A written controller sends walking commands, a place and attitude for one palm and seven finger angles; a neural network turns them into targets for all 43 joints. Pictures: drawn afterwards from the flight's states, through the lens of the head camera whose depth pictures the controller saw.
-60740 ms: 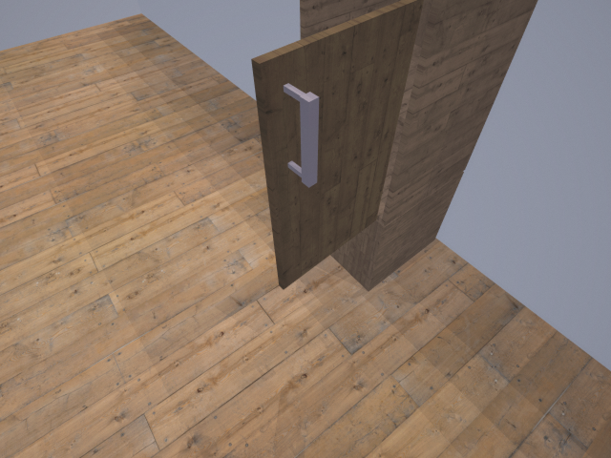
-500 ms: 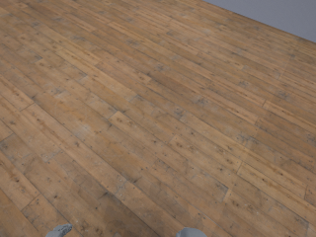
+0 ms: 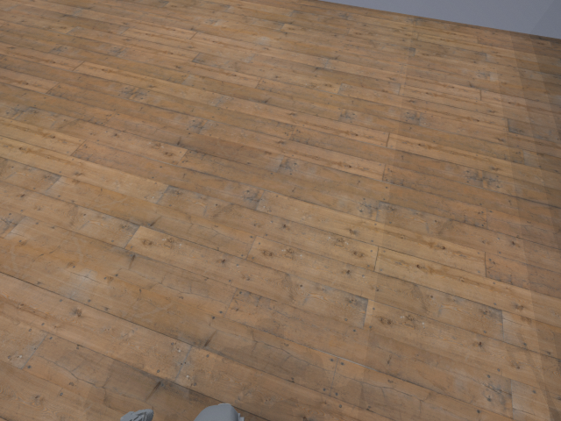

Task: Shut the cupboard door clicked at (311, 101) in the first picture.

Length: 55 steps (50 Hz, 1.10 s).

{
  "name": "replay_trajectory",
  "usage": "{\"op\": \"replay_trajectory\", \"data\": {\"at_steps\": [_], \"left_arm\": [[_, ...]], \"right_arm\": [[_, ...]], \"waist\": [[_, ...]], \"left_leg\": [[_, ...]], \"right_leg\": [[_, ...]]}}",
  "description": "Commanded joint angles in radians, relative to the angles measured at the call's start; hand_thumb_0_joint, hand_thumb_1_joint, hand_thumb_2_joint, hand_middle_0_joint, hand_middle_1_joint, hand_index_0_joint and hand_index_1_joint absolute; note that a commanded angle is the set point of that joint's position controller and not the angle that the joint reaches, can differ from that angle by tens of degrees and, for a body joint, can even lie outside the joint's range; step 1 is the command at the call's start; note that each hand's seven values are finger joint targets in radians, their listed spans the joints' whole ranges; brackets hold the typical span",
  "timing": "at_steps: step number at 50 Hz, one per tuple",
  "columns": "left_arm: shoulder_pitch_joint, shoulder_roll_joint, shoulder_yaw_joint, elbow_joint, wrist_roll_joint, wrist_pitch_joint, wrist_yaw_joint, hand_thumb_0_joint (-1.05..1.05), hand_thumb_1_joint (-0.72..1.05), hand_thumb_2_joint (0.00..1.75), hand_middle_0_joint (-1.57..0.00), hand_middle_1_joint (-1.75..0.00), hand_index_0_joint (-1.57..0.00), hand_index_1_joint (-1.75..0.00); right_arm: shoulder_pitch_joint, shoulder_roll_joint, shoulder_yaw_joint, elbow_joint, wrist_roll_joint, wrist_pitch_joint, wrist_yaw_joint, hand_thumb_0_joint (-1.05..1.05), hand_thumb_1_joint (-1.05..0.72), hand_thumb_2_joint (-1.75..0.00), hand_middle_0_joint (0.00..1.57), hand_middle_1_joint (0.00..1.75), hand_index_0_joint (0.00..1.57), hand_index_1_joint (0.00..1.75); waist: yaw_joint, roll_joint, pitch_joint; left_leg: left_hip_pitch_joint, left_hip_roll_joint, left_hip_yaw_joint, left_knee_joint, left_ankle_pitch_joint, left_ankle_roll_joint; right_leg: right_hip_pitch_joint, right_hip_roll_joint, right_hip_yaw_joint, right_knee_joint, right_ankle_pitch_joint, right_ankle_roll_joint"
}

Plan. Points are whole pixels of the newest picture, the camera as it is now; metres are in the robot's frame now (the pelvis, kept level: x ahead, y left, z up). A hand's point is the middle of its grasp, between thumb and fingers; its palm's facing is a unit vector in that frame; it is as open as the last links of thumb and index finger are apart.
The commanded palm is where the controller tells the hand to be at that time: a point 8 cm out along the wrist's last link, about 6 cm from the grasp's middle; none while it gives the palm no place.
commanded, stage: turn to face it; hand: left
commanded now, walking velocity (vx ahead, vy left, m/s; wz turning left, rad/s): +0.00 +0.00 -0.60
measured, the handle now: out of the picture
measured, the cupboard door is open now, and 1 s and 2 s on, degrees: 19 19 19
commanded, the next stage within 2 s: none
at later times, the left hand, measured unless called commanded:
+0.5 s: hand (192, 386) +0.19 +0.16 -0.15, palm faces -0.30 -0.91 -0.27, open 7.4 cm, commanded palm none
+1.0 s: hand (217, 358) +0.23 +0.12 -0.16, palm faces -0.55 -0.81 -0.20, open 7.4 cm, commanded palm none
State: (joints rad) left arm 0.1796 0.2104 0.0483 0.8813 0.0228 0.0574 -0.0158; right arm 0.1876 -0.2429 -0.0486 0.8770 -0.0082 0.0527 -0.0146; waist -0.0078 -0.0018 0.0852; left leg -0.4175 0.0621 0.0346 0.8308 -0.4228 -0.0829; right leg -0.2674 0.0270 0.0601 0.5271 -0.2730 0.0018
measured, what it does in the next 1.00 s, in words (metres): steps on the spot, turning right: left foot, then right foot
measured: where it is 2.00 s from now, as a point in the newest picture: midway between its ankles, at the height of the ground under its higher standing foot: outside the picture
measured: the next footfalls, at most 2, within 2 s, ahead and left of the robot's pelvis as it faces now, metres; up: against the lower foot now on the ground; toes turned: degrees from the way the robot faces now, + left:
left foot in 0.06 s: +0.07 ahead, +0.13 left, +0.00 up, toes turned +1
right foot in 0.46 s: +0.00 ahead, -0.13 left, +0.00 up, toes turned -22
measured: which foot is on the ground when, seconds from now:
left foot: up 0.00-0.04, down 0.06-0.44, up 0.46-0.78, down 0.80-1.00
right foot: down 0.00-0.06, up 0.08-0.44, down 0.46-0.80, up 0.82-1.00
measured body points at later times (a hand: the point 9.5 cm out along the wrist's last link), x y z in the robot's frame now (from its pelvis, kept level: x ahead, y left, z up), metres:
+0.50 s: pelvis +0.00 -0.01 -0.01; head +0.04 -0.04 +0.43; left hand +0.20 +0.20 -0.13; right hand -0.04 -0.28 -0.16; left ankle +0.02 +0.13 -0.71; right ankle -0.03 -0.12 -0.74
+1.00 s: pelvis +0.03 +0.00 +0.01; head +0.08 -0.01 +0.45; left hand +0.26 +0.17 -0.14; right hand -0.05 -0.24 -0.12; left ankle +0.09 +0.10 -0.73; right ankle -0.06 -0.09 -0.67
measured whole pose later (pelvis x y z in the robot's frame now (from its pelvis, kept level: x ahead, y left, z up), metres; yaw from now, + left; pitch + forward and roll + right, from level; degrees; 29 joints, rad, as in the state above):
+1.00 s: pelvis +0.03 +0.00 +0.01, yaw -36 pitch +0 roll -2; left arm 0.15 0.27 0.09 0.89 0.01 0.09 -0.04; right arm 0.22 -0.20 -0.02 0.87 -0.03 0.02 -0.03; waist 0.01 -0.01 0.10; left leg -0.24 0.13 0.15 0.54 -0.29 -0.01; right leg -0.44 0.00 -0.04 0.99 -0.49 0.05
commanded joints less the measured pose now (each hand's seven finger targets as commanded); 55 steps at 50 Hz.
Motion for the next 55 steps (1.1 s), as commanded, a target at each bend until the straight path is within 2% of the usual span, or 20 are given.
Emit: {"op": "replay_trajectory", "data": {"at_steps": [1,3,4,6,9,17,20,21,22,23,25,29,34,37,38,39,40,44,52,55], "left_arm": [[-0.066,0.205,0.066,-0.085,-0.008,-0.018,0.014,0.00,0.90,0.90,-0.20,-0.30,-0.20,-0.30],[-0.017,0.104,0.044,-0.111,-0.018,-0.014,0.001,0.00,0.90,0.90,-0.20,-0.30,-0.20,-0.30],[-0.041,0.128,0.048,-0.111,-0.006,-0.007,0.001,0.00,0.90,0.90,-0.20,-0.30,-0.20,-0.30],[-0.053,0.134,0.062,-0.087,-0.004,-0.008,-0.014,0.00,0.90,0.90,-0.20,-0.30,-0.20,-0.30],[-0.057,0.104,0.054,-0.078,-0.006,0.003,-0.027,0.00,0.90,0.90,-0.20,-0.30,-0.20,-0.30],[-0.088,0.083,0.043,-0.090,-0.004,-0.001,-0.029,0.00,0.90,0.90,-0.20,-0.30,-0.20,-0.30],[0.001,0.107,0.048,-0.068,-0.002,-0.014,-0.024,0.00,0.90,0.90,-0.20,-0.30,-0.20,-0.30],[0.065,0.159,0.059,-0.046,0.003,-0.024,-0.018,0.00,0.90,0.90,-0.20,-0.30,-0.20,-0.30],[0.112,0.268,0.078,-0.031,0.011,-0.039,-0.004,0.00,0.90,0.90,-0.20,-0.30,-0.20,-0.30],[0.154,0.304,0.079,-0.022,-0.005,-0.037,0.009,0.00,0.90,0.90,-0.20,-0.30,-0.20,-0.30],[0.053,0.262,0.078,-0.039,-0.003,-0.035,0.027,0.00,0.90,0.90,-0.20,-0.30,-0.20,-0.30],[-0.048,0.207,0.059,-0.079,0.002,-0.037,0.025,0.00,0.90,0.90,-0.20,-0.30,-0.20,-0.30],[-0.008,0.232,0.071,-0.062,0.006,-0.032,0.019,0.00,0.90,0.90,-0.20,-0.30,-0.20,-0.30],[-0.052,0.218,0.071,-0.065,-0.003,-0.024,0.017,0.00,0.90,0.90,-0.20,-0.30,-0.20,-0.30],[-0.056,0.184,0.064,-0.071,-0.009,-0.019,0.015,0.00,0.90,0.90,-0.20,-0.30,-0.20,-0.30],[-0.021,0.125,0.053,-0.090,-0.020,-0.013,0.006,0.00,0.90,0.90,-0.20,-0.30,-0.20,-0.30],[-0.032,0.118,0.049,-0.108,-0.014,-0.016,0.000,0.00,0.90,0.90,-0.20,-0.30,-0.20,-0.30],[-0.062,0.123,0.058,-0.081,-0.004,-0.003,-0.022,0.00,0.90,0.90,-0.20,-0.30,-0.20,-0.30],[-0.090,0.083,0.041,-0.089,-0.005,-0.005,-0.030,0.00,0.90,0.90,-0.20,-0.30,-0.20,-0.30],[0.009,0.117,0.047,-0.061,-0.003,-0.021,-0.025,0.00,0.90,0.90,-0.20,-0.30,-0.20,-0.30]], "right_arm": [[0.126,-0.097,-0.019,-0.046,0.001,-0.046,-0.016,0.00,-0.90,-0.90,0.20,0.30,0.20,0.30],[0.158,-0.247,-0.044,-0.058,-0.015,-0.058,-0.021,0.00,-0.90,-0.90,0.20,0.30,0.20,0.30],[0.149,-0.247,-0.040,-0.058,-0.024,-0.057,-0.027,0.00,-0.90,-0.90,0.20,0.30,0.20,0.30],[0.065,-0.197,-0.027,-0.082,-0.026,-0.059,-0.031,0.00,-0.90,-0.90,0.20,0.30,0.20,0.30],[0.046,-0.164,-0.022,-0.079,-0.025,-0.056,-0.032,0.00,-0.90,-0.90,0.20,0.30,0.20,0.30],[0.071,-0.195,-0.048,-0.040,-0.023,-0.044,-0.016,0.00,-0.90,-0.90,0.20,0.30,0.20,0.30],[0.036,-0.200,-0.054,-0.043,-0.016,-0.038,-0.010,0.00,-0.90,-0.90,0.20,0.30,0.20,0.30],[0.034,-0.177,-0.053,-0.050,-0.008,-0.038,-0.004,0.00,-0.90,-0.90,0.20,0.30,0.20,0.30],[0.010,-0.092,-0.033,-0.092,-0.002,-0.036,0.002,0.00,-0.90,-0.90,0.20,0.30,0.20,0.30],[-0.034,-0.100,-0.025,-0.121,-0.005,-0.022,-0.003,0.00,-0.90,-0.90,0.20,0.30,0.20,0.30],[-0.055,-0.108,-0.028,-0.103,-0.003,-0.015,-0.014,0.00,-0.90,-0.90,0.20,0.30,0.20,0.30],[0.005,-0.094,-0.025,-0.061,-0.009,-0.016,-0.001,0.00,-0.90,-0.90,0.20,0.30,0.20,0.30],[-0.008,-0.077,-0.020,-0.080,-0.001,-0.027,-0.004,0.00,-0.90,-0.90,0.20,0.30,0.20,0.30],[0.084,-0.083,-0.017,-0.057,0.002,-0.041,-0.015,0.00,-0.90,-0.90,0.20,0.30,0.20,0.30],[0.116,-0.113,-0.023,-0.048,0.000,-0.051,-0.017,0.00,-0.90,-0.90,0.20,0.30,0.20,0.30],[0.129,-0.206,-0.035,-0.054,-0.016,-0.059,-0.022,0.00,-0.90,-0.90,0.20,0.30,0.20,0.30],[0.144,-0.254,-0.042,-0.070,-0.021,-0.053,-0.025,0.00,-0.90,-0.90,0.20,0.30,0.20,0.30],[0.024,-0.183,-0.024,-0.095,-0.027,-0.055,-0.030,0.00,-0.90,-0.90,0.20,0.30,0.20,0.30],[0.075,-0.202,-0.047,-0.050,-0.024,-0.044,-0.017,0.00,-0.90,-0.90,0.20,0.30,0.20,0.30],[0.043,-0.205,-0.054,-0.049,-0.014,-0.039,-0.009,0.00,-0.90,-0.90,0.20,0.30,0.20,0.30]], "waist": [[-0.046,-0.128,-0.146],[-0.040,0.312,-0.172],[-0.051,0.294,-0.154],[-0.009,0.200,-0.103],[-0.009,0.167,-0.096],[-0.029,0.230,-0.106],[0.026,0.173,-0.131],[0.055,0.053,-0.160],[0.082,-0.285,-0.150],[0.105,-0.255,-0.135],[0.058,-0.277,-0.090],[-0.005,-0.161,-0.113],[0.017,-0.149,-0.129],[-0.030,-0.146,-0.148],[-0.041,-0.059,-0.166],[-0.035,0.208,-0.174],[-0.043,0.301,-0.155],[0.000,0.179,-0.079],[-0.030,0.229,-0.124],[0.029,0.171,-0.150]], "left_leg": [[0.238,-0.020,0.004,-0.375,0.203,0.017],[0.379,0.361,-0.361,-0.533,0.393,0.175],[0.317,0.422,-0.383,-0.542,0.416,0.238],[0.260,0.350,-0.250,-0.513,0.516,0.241],[0.297,0.279,-0.071,-0.474,0.594,0.212],[0.302,0.317,0.040,-0.425,0.540,0.201],[0.233,0.289,0.106,-0.282,0.455,0.131],[0.139,0.236,0.140,-0.140,0.348,0.082],[-0.134,0.085,0.193,0.082,-0.129,0.019],[-0.189,0.040,0.065,0.257,-0.237,0.010],[-0.247,0.056,-0.044,0.372,-0.138,0.011],[-0.113,0.041,-0.012,0.241,0.005,-0.006],[-0.026,-0.010,0.003,-0.018,-0.013,0.001],[0.161,-0.031,0.008,-0.307,0.151,0.010],[0.277,0.021,-0.040,-0.445,0.216,0.026],[0.382,0.234,-0.254,-0.520,0.300,0.107],[0.343,0.408,-0.376,-0.547,0.405,0.218],[0.247,0.308,-0.145,-0.491,0.544,0.222],[0.319,0.301,0.029,-0.403,0.595,0.197],[0.236,0.263,0.100,-0.233,0.513,0.116]], "right_leg": [[-0.046,-0.165,0.218,-0.033,0.276,-0.093],[-0.273,0.036,-0.011,0.323,-0.294,0.015],[-0.284,0.003,-0.012,0.513,-0.364,0.026],[-0.288,-0.044,-0.020,0.645,-0.276,0.040],[-0.267,-0.059,-0.071,0.580,-0.210,0.056],[-0.126,-0.045,-0.156,0.263,-0.178,0.038],[0.057,-0.028,-0.179,-0.009,0.028,0.013],[0.196,-0.087,-0.095,-0.123,0.139,-0.018],[0.337,-0.339,0.249,-0.199,0.404,-0.118],[0.247,-0.437,0.338,-0.187,0.576,-0.212],[0.173,-0.369,0.332,-0.215,0.367,-0.231],[0.087,-0.253,0.159,-0.179,0.344,-0.178],[0.089,-0.247,0.249,-0.150,0.344,-0.192],[0.010,-0.196,0.255,-0.064,0.337,-0.126],[-0.065,-0.132,0.212,0.011,0.249,-0.075],[-0.230,0.006,0.092,0.179,-0.032,-0.014],[-0.282,0.029,-0.031,0.399,-0.349,0.019],[-0.282,-0.055,-0.043,0.615,-0.242,0.048],[-0.129,-0.033,-0.156,0.256,-0.180,0.037],[0.092,-0.020,-0.173,-0.060,0.066,0.009]]}}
